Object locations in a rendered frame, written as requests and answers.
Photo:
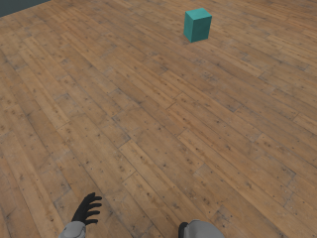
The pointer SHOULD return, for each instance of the robot right thigh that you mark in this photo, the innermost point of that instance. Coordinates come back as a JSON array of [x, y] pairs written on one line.
[[202, 229]]

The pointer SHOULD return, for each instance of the robot left forearm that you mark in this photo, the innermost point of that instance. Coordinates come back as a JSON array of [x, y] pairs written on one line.
[[74, 229]]

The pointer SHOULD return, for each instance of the carton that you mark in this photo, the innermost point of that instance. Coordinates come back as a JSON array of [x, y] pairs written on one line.
[[197, 24]]

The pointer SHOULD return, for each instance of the robot right foot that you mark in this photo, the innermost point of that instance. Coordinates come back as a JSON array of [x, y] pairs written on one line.
[[181, 229]]

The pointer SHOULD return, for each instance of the left robot hand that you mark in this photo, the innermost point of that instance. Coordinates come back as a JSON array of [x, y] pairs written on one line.
[[82, 211]]

